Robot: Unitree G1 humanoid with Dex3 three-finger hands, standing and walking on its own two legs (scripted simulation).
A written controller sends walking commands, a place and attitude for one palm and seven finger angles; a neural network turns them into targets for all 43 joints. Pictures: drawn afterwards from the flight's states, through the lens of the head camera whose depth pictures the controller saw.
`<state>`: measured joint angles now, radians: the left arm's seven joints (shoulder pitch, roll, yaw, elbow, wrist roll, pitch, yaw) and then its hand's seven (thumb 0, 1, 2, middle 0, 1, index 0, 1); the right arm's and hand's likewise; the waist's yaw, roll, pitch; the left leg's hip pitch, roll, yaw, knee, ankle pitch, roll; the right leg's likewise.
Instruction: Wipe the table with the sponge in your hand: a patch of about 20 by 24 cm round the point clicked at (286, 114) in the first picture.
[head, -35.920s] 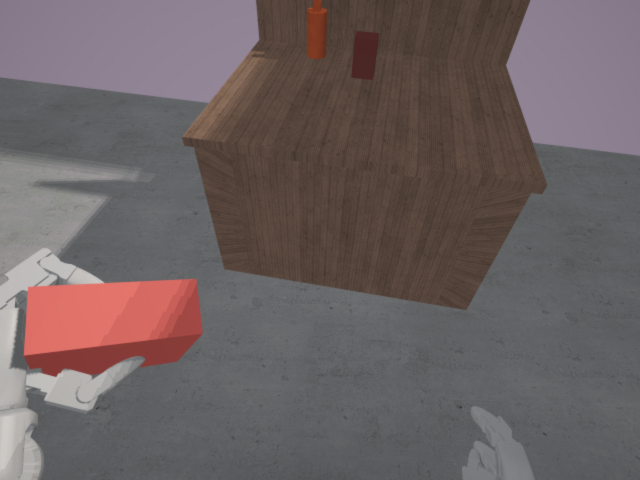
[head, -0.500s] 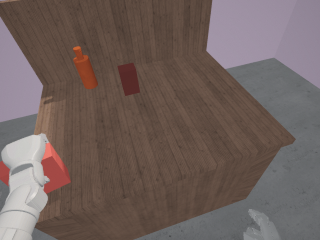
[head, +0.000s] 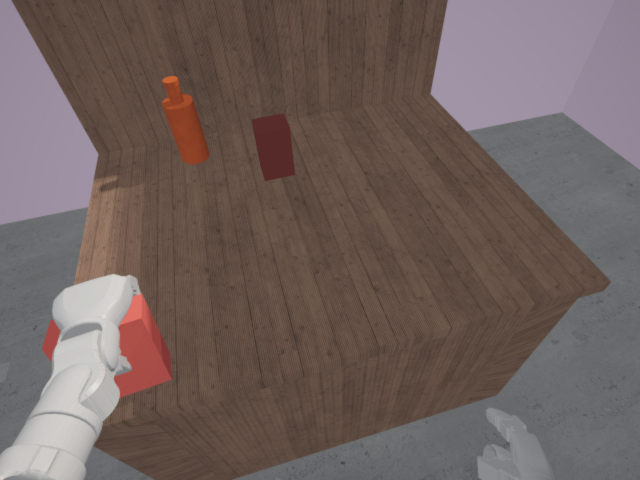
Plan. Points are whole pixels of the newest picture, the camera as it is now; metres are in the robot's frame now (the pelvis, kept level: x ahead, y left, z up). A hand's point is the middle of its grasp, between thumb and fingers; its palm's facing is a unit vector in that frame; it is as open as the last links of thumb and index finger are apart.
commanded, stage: move the sponge above the wiping area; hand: left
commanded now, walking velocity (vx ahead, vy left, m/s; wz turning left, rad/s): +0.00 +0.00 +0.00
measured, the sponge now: (120, 361) +0.26 +0.33 -0.04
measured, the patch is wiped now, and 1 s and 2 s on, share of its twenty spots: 0.00 0.00 0.00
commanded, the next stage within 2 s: lower the sponge onto the table in 0.50 s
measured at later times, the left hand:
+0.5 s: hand (132, 324) +0.29 +0.30 +0.02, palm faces -0.16 -0.07 -0.98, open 9.5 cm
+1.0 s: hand (127, 312) +0.30 +0.30 +0.04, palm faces -0.04 -0.01 -1.00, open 9.5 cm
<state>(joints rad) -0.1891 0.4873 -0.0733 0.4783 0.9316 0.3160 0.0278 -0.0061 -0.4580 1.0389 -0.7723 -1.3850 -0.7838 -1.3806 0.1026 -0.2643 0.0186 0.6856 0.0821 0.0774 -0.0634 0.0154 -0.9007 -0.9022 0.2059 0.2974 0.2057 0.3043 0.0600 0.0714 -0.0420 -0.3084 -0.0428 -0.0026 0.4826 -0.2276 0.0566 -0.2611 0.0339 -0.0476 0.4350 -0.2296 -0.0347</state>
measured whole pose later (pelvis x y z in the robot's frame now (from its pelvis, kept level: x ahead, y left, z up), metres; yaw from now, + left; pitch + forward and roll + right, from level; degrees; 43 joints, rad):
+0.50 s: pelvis +0.00 +0.00 +0.00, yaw +0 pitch +3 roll -1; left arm -0.14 0.48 -0.06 0.36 0.99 0.11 0.06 -0.01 -0.46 1.04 -0.78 -1.39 -0.79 -1.38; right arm 0.12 -0.27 -0.01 0.69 0.05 0.04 -0.08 0.02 -0.90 -0.90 0.21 0.30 0.20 0.30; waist 0.08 0.06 -0.02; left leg -0.30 -0.04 -0.01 0.51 -0.25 0.05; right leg -0.25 0.04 -0.05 0.45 -0.24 -0.04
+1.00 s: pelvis +0.00 +0.00 +0.00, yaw -1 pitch +3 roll -1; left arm -0.12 0.49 -0.01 0.34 1.01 0.07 0.17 -0.01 -0.46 1.04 -0.78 -1.38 -0.80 -1.38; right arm 0.10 -0.27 -0.03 0.71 0.05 0.05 -0.08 0.02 -0.90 -0.90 0.20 0.30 0.20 0.30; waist 0.09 0.06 -0.03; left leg -0.30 -0.03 0.00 0.51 -0.25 0.04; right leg -0.25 0.05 -0.04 0.45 -0.25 -0.04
